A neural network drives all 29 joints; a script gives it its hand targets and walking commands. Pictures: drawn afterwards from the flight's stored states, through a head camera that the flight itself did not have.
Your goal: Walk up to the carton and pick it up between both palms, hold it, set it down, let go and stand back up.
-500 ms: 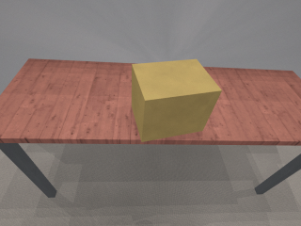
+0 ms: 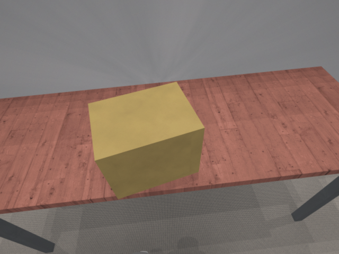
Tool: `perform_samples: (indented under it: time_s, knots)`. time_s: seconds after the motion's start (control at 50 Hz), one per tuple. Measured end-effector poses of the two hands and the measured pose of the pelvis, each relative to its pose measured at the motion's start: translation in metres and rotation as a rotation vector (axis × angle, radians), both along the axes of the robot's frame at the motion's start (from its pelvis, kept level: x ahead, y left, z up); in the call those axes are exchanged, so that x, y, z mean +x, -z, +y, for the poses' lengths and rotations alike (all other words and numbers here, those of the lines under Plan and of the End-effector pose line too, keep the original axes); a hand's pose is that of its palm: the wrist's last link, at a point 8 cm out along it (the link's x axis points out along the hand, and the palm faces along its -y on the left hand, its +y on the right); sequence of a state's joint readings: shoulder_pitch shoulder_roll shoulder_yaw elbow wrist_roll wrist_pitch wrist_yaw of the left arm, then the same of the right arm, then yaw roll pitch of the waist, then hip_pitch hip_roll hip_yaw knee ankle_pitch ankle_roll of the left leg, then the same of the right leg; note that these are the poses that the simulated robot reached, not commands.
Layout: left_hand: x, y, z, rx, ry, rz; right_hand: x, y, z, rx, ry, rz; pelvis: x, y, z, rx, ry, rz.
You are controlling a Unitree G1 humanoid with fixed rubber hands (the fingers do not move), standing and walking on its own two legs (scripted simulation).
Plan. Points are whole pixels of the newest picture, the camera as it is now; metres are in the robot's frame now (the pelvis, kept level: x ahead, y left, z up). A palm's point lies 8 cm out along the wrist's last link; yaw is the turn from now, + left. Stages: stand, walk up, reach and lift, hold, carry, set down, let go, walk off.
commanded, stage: walk up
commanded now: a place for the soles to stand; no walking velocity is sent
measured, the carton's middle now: (147, 140) +0.42 +0.07 +0.02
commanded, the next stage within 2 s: none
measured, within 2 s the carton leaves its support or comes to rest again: neither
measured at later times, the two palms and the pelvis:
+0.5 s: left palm out of the picture +0.10 +0.34 -0.10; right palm out of the picture +0.08 -0.30 -0.10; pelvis +0.01 +0.03 -0.02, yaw +1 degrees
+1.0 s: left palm out of the picture +0.10 +0.36 -0.09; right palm out of the picture +0.07 -0.28 -0.10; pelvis +0.00 +0.04 -0.01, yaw +1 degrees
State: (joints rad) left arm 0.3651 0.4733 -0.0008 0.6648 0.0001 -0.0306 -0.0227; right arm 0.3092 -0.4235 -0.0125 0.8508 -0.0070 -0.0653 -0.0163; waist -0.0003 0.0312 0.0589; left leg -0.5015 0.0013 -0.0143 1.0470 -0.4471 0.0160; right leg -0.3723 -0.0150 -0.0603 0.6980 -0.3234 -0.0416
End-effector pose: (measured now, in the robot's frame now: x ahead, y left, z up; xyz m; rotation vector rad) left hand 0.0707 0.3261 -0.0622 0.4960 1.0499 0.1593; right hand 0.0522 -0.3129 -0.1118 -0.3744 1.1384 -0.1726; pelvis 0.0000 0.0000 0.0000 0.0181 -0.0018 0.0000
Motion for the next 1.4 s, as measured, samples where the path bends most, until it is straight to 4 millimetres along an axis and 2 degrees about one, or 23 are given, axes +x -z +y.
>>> perform_samples:
  time_s: [0.1,0.24,0.38,0.48,0.58,0.9,1.06,1.2,1.4]
  knots:
    - [0.017,0.001,0.002,0.016,0.001,-0.017,0.012,0.004,0.001,0.001,0.005,0.002,0.014,0.003,0.001,-0.007,0.003,-0.002]
    - [0.033,0.027,0.006,-0.031,-0.015,-0.092,0.026,0.003,0.004,-0.045,-0.011,-0.037,0.018,0.019,0.011,0.003,-0.017,-0.049]
    - [0.027,0.036,-0.001,-0.074,-0.016,-0.08,0.028,-0.014,-0.001,-0.081,-0.007,-0.051,0.01,0.015,0.01,0.0,-0.011,-0.048]
    - [0.032,0.039,0.013,-0.075,-0.018,-0.082,0.025,-0.007,0.01,-0.084,-0.003,-0.019,0.013,0.018,0.023,-0.012,-0.017,-0.043]
    - [0.038,0.035,0.023,-0.071,-0.014,-0.091,0.028,-0.009,0.021,-0.08,-0.01,-0.022,0.012,0.016,0.032,-0.025,-0.017,-0.034]
    - [0.03,0.028,0.032,-0.059,-0.015,-0.095,0.019,-0.008,0.03,-0.069,-0.012,-0.018,0.003,0.013,0.039,-0.032,-0.02,-0.032]
    - [0.028,0.026,0.029,-0.056,-0.017,-0.087,0.017,-0.008,0.027,-0.066,-0.011,-0.013,0.002,0.011,0.036,-0.031,-0.02,-0.029]
    - [0.032,0.025,0.034,-0.05,-0.025,-0.078,0.025,-0.005,0.031,-0.06,-0.016,0.005,0.01,0.011,0.039,-0.026,-0.028,-0.02]
    - [0.038,0.025,0.03,-0.049,-0.027,-0.084,0.031,-0.005,0.028,-0.058,-0.023,-0.003,0.013,0.012,0.035,-0.019,-0.032,-0.019]
